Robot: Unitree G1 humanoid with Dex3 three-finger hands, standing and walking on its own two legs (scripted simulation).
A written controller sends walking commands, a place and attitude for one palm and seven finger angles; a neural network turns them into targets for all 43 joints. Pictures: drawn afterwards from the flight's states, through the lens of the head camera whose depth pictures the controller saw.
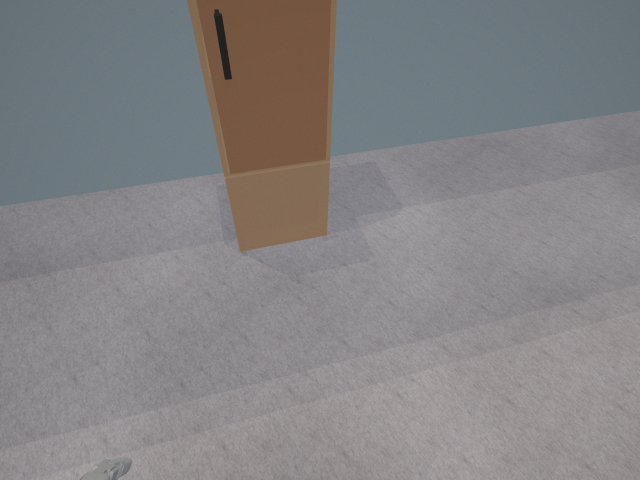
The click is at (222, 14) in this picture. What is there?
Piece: cupboard door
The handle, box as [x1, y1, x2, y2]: [214, 9, 231, 79]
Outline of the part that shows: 216,9 214,10 214,17 225,79 231,78 223,24 221,14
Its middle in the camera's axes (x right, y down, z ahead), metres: -0.25 -0.49 +0.98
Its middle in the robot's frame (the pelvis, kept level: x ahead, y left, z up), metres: +1.07 +0.30 +0.08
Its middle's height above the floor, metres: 0.85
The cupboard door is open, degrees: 0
